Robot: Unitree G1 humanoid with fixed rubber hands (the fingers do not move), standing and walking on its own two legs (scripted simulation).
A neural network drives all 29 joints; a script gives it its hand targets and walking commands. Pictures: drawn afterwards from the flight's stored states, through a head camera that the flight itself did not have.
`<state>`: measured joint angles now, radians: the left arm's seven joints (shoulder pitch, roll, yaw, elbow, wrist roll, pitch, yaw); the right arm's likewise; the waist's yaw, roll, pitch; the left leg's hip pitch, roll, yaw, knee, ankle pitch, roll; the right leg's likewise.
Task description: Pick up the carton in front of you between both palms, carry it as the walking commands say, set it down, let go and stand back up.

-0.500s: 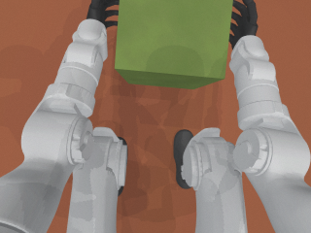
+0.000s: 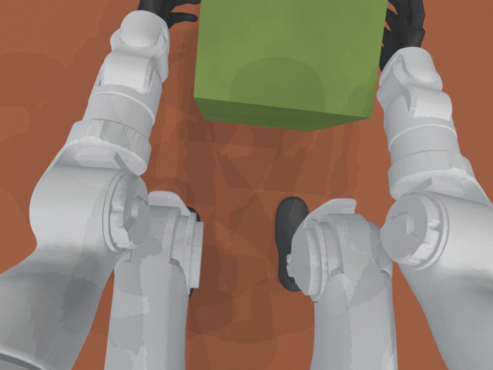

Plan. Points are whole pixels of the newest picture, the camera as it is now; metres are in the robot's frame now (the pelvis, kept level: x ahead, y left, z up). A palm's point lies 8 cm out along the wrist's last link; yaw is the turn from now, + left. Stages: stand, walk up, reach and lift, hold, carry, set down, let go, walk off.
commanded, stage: set down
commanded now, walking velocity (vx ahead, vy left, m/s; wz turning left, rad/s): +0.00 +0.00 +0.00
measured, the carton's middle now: (274, 53) +0.53 -0.03 -0.24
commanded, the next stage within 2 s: let go in 1.32 s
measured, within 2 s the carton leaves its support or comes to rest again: rests again in 0.02 s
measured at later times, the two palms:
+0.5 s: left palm out of the picture +0.55 +0.17 -0.11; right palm (434, 51) +0.51 -0.20 -0.11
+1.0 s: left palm out of the picture +0.55 +0.19 +0.04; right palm out of the picture +0.51 -0.21 +0.04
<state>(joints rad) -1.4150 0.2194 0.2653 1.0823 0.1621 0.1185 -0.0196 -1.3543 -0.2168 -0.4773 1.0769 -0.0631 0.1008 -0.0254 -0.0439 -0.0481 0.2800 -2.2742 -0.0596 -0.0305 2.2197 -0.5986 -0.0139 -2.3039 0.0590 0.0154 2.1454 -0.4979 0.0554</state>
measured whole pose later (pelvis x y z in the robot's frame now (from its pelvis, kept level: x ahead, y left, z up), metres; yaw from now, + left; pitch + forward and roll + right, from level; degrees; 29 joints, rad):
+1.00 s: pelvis +0.02 +0.00 +0.15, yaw +1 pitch +47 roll -1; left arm -1.13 0.34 0.18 0.87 -0.04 0.15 0.01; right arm -0.99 -0.19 -0.29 0.72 0.09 0.14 -0.11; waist -0.07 0.01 -0.06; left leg -1.97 -0.05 -0.04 1.68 -0.53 -0.01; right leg -2.00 0.04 0.03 1.63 -0.45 0.03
